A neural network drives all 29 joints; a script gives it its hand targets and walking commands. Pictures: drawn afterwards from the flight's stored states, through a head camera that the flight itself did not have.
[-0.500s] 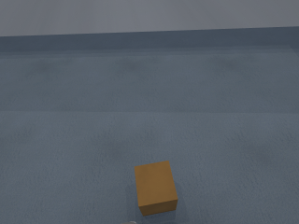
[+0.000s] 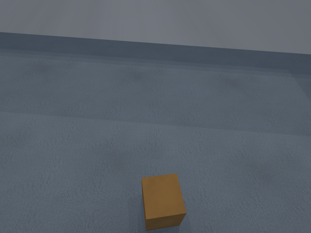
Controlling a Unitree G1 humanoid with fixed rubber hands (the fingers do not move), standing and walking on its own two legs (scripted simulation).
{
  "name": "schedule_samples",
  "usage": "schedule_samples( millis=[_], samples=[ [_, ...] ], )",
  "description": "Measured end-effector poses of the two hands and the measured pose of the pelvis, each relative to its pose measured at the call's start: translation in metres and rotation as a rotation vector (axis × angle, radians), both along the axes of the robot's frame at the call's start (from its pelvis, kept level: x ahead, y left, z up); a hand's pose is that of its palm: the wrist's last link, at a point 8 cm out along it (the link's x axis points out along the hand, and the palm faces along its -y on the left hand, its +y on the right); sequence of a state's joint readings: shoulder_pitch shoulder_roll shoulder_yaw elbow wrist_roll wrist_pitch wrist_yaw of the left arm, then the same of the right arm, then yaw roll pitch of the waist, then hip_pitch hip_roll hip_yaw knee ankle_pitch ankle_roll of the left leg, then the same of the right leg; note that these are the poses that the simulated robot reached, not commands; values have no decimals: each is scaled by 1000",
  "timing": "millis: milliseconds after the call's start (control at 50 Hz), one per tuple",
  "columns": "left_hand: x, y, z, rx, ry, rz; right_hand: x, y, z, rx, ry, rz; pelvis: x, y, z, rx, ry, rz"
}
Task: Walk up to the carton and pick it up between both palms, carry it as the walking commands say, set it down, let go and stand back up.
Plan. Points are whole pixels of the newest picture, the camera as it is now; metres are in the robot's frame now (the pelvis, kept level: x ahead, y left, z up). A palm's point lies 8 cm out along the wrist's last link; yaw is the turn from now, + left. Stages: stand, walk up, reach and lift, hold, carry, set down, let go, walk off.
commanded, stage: walk up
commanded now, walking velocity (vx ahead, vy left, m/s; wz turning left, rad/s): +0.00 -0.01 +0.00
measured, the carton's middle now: (161, 202) +0.42 -0.05 -0.65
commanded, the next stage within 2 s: none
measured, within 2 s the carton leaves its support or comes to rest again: neither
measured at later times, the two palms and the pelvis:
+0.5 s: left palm out of the picture +0.00 +0.19 -0.13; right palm out of the picture +0.01 -0.30 -0.15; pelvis -0.01 -0.05 +0.00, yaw +0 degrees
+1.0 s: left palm out of the picture -0.03 +0.20 -0.15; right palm out of the picture -0.03 -0.22 -0.14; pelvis -0.02 -0.01 +0.00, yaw +1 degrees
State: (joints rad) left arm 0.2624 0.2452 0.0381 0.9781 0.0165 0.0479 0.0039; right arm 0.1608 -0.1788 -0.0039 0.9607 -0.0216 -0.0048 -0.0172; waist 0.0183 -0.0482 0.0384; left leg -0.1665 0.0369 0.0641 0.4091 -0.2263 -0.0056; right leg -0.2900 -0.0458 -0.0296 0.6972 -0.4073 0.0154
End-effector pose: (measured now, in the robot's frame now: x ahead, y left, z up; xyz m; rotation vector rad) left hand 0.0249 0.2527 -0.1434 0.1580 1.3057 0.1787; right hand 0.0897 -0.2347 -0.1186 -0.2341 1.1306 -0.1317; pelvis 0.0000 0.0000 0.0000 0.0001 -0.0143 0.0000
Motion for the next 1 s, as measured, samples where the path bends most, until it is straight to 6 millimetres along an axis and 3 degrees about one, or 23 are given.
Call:
schedule_samples(
  millis=[180, 360, 440, 540, 660, 820, 1000],
  samples=[
    [-11, -22, 4, 15, 13, 19, -15, -24, -14, 5, 49, -50, 1, -13, -2, -4, -2, -3],
    [-15, -29, -2, 42, 30, 18, -66, -63, -24, -52, 163, -106, -6, -35, -11, 11, 3, -8],
    [-20, -46, 6, 53, 17, 13, -75, -72, -29, -21, 214, -107, -6, -48, -7, 8, 5, 1],
    [-26, -65, 16, 47, 17, 36, -83, -63, -30, 35, 260, -97, -7, -51, 2, 30, 10, 6],
    [-30, -73, 15, 31, 30, 42, -94, -47, -34, 63, 293, -85, -12, -47, 3, 29, 15, 16],
    [-44, -65, -3, -26, 76, 49, -102, -16, -32, 59, 269, -84, -16, -31, -1, -8, 10, 31],
    [-54, -54, -4, -58, 85, 56, -121, 11, -24, 67, 282, -80, -19, -14, 3, -3, -7, 22]
  ],
)
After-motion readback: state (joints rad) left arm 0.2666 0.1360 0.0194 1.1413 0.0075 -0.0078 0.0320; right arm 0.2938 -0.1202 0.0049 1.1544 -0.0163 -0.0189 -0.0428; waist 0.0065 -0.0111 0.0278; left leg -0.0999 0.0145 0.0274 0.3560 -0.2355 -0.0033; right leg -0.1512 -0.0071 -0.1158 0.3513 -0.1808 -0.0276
